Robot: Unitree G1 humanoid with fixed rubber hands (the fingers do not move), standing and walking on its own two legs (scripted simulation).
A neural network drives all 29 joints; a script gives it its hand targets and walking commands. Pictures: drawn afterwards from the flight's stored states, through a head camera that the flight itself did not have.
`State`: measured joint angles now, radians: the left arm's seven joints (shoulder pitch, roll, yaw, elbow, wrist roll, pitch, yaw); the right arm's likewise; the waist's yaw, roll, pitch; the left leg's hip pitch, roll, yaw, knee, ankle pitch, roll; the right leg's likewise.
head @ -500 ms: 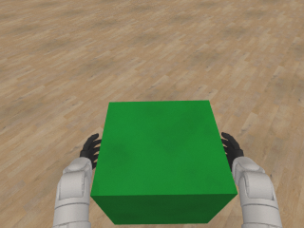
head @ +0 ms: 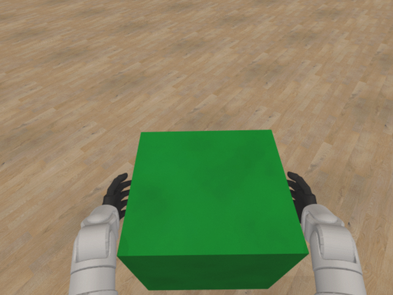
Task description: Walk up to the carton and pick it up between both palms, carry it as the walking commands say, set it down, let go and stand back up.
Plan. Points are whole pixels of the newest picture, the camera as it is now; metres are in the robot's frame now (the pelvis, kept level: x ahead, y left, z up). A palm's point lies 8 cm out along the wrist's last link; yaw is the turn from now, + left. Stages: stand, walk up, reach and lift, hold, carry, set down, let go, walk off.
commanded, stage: hold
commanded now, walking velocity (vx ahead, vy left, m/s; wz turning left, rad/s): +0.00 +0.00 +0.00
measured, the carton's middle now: (207, 213) +0.30 +0.00 -0.04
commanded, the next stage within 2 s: carry in 0.12 s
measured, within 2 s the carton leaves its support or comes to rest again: neither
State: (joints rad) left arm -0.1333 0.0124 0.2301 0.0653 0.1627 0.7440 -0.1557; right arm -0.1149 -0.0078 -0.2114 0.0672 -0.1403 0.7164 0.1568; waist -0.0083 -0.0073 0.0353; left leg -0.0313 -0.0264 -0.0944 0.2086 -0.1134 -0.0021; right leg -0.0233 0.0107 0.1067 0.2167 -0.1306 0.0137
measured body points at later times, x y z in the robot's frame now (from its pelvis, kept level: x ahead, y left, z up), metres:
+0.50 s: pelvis +0.09 -0.05 -0.02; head +0.05 -0.03 +0.43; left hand +0.35 +0.15 +0.05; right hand +0.36 -0.24 +0.06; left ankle +0.06 +0.07 -0.75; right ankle +0.00 -0.14 -0.75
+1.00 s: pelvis +0.34 -0.14 -0.02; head +0.33 -0.13 +0.43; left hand +0.57 +0.09 +0.05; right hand +0.62 -0.30 +0.06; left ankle +0.38 -0.05 -0.76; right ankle +0.24 -0.22 -0.75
